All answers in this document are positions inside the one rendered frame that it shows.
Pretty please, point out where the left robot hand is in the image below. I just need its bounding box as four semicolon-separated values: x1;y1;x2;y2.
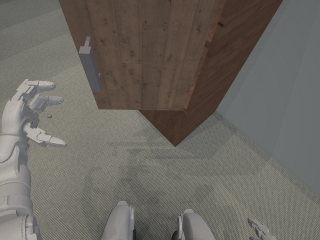
1;79;67;148

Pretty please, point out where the cupboard door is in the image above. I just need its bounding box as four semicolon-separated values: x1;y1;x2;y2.
58;0;220;111

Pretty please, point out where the robot left upper arm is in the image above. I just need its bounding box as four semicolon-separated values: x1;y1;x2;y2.
0;214;42;240

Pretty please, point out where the right robot hand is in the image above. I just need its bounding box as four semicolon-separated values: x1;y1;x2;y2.
247;217;276;240

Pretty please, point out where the robot left forearm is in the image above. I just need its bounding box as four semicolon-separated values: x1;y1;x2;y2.
0;134;33;223

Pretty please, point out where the right robot thigh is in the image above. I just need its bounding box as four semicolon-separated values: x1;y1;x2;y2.
177;212;216;240

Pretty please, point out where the handle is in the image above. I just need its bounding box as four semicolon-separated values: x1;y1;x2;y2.
78;36;102;92

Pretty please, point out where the left robot shin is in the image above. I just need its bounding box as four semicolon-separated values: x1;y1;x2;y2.
117;201;133;240

